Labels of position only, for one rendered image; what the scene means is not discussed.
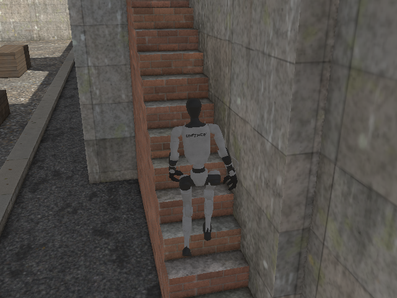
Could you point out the robot left upper arm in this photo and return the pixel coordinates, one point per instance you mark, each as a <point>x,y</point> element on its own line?
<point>174,144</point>

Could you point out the robot right forearm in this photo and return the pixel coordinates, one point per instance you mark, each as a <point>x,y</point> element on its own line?
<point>228,164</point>

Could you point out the robot right upper arm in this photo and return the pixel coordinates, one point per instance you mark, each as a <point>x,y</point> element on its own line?
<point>214,129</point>

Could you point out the robot left thigh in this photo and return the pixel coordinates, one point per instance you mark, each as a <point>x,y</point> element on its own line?
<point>186,193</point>

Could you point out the robot right hand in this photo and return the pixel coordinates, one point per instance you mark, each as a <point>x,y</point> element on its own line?
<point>233,179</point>

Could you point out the robot left hand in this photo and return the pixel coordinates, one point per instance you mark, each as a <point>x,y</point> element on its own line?
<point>178,173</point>

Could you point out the robot left forearm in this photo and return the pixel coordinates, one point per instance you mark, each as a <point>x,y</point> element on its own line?
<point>172,165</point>

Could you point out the humanoid robot head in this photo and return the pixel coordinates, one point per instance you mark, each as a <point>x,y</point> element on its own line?
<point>193,106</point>

